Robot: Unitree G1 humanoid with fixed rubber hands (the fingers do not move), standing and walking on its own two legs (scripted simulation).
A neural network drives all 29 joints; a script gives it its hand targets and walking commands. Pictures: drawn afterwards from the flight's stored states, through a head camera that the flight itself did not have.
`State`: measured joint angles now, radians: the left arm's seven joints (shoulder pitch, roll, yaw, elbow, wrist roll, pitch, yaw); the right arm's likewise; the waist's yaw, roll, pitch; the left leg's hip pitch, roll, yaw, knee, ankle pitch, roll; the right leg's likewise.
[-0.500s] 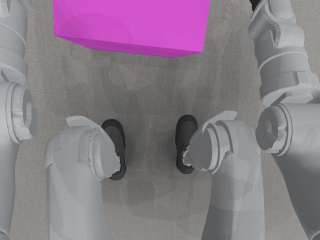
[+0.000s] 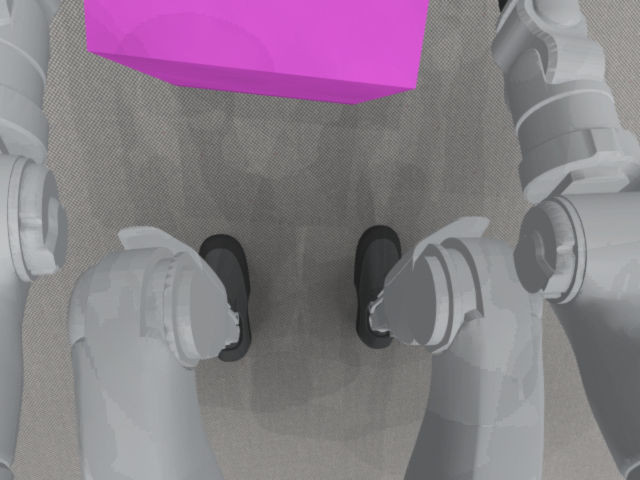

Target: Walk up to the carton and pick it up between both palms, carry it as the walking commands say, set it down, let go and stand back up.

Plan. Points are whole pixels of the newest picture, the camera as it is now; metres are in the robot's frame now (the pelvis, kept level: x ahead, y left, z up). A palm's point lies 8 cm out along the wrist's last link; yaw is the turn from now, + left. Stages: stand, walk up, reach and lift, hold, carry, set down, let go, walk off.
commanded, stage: reach and lift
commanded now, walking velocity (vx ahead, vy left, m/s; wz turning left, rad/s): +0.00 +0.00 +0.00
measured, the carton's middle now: out of the picture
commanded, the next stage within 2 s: none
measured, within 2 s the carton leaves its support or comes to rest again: leaves its support in 1.30 s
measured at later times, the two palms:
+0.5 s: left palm out of the picture +0.57 +0.21 -0.15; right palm out of the picture +0.55 -0.14 -0.15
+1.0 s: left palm out of the picture +0.57 +0.20 -0.15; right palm out of the picture +0.56 -0.14 -0.15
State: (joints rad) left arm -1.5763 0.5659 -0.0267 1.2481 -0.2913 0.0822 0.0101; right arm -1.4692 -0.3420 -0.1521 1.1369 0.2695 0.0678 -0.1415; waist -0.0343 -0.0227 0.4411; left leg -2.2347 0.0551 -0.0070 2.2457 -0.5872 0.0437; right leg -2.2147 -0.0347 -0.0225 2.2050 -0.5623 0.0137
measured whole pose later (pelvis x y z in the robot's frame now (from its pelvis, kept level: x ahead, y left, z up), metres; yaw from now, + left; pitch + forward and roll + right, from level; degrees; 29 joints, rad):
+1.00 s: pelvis +0.00 +0.00 +0.00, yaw +2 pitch +36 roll -4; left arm -1.63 0.44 0.06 1.19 -0.06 0.19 -0.02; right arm -1.48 -0.22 -0.40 1.03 0.01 0.18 -0.07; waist -0.04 -0.04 0.38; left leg -2.29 0.00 -0.02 2.21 -0.55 0.03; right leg -2.25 -0.01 0.00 2.18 -0.57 0.04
